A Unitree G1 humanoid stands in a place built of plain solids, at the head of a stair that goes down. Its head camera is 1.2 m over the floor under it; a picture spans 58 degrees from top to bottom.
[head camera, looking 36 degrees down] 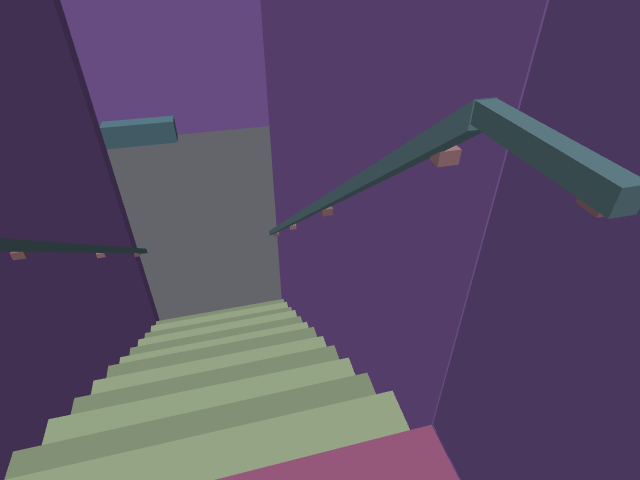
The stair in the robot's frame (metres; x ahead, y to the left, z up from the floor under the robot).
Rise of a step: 0.19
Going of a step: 0.25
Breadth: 1.40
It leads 14 degrees to the left of straight ahead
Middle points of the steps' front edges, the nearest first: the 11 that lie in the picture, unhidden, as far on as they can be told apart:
0.79 0.41 -0.19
1.02 0.47 -0.39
1.26 0.53 -0.58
1.51 0.59 -0.78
1.75 0.66 -0.97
2.00 0.72 -1.16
2.23 0.78 -1.35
2.48 0.85 -1.54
2.73 0.91 -1.72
2.96 0.97 -1.90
3.22 1.04 -2.09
